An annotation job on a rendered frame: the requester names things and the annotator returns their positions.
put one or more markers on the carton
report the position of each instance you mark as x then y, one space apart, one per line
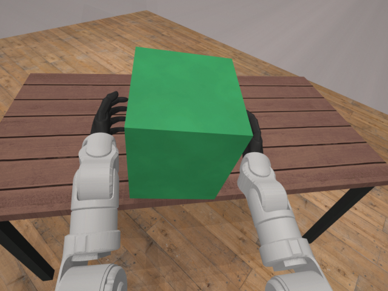
186 125

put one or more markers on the robot left hand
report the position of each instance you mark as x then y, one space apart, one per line
102 122

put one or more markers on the robot right upper arm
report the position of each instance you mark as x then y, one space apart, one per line
299 281

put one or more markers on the table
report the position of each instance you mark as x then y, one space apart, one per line
311 148

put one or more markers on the robot left forearm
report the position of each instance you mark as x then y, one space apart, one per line
95 198

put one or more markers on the robot right forearm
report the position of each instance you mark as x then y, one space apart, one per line
282 246

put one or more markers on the robot left upper arm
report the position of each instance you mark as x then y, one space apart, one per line
101 277

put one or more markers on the robot right hand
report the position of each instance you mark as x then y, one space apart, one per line
256 143

